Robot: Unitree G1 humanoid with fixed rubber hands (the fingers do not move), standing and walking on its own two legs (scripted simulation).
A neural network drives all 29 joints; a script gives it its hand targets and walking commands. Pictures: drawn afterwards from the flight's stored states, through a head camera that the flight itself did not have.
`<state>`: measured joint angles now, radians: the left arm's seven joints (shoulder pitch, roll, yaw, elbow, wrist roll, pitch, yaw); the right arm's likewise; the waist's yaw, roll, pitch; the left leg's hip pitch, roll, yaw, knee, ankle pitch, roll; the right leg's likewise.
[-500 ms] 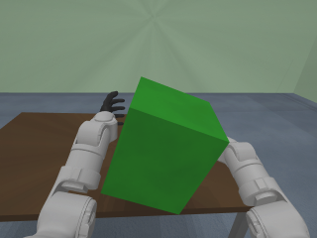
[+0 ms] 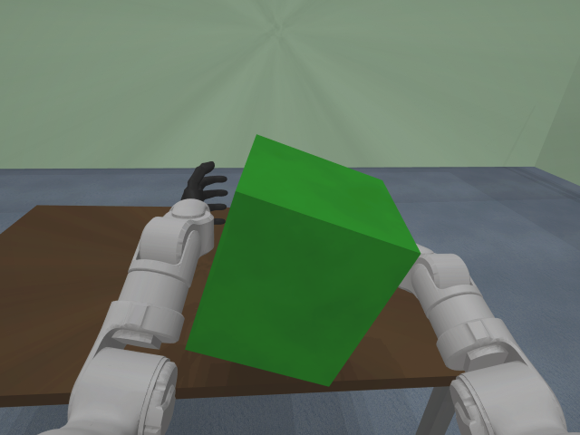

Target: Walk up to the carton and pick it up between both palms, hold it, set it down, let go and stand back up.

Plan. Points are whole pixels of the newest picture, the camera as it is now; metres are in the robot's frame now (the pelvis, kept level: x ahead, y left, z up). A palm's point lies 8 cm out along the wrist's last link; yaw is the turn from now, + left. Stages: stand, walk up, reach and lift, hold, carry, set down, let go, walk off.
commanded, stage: hold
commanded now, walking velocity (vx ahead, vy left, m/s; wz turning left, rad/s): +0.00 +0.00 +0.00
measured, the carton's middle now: (292, 257) +0.33 +0.02 +0.18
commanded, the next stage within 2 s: none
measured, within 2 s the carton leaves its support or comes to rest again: neither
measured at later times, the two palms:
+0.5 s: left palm (199, 206) +0.33 +0.15 +0.25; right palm (401, 253) +0.34 -0.14 +0.19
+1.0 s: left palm (198, 204) +0.33 +0.15 +0.26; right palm (402, 251) +0.34 -0.14 +0.20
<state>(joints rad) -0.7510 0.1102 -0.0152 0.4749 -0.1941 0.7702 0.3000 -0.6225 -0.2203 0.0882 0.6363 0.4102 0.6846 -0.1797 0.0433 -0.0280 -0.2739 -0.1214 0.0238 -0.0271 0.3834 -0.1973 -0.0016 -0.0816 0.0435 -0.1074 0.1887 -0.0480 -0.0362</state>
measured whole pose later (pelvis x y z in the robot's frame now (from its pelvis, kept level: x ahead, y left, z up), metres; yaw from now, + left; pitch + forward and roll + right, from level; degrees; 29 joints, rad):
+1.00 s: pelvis -0.01 -0.01 +0.00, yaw +0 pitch -3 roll -2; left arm -0.80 0.12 0.01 0.50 -0.20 0.78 0.30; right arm -0.68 -0.23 0.08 0.67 0.43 0.70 -0.19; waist 0.04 -0.02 -0.27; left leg -0.15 0.03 -0.03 0.39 -0.19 -0.01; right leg -0.11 0.05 -0.11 0.20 -0.04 -0.04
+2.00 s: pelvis -0.01 +0.00 +0.00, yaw -1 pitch -4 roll -2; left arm -0.78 0.10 0.02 0.46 -0.18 0.80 0.31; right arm -0.66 -0.22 0.07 0.64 0.42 0.71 -0.18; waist 0.04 -0.02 -0.27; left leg -0.15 0.03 -0.02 0.39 -0.18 0.00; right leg -0.11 0.05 -0.09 0.20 -0.03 -0.04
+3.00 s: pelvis -0.02 +0.01 +0.00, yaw -1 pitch -5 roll -2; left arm -0.72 0.07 0.02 0.41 -0.15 0.82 0.31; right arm -0.59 -0.21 0.06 0.60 0.37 0.70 -0.15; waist 0.04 -0.03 -0.24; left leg -0.11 0.02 0.00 0.39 -0.18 0.01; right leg -0.08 0.04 -0.07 0.19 -0.02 -0.03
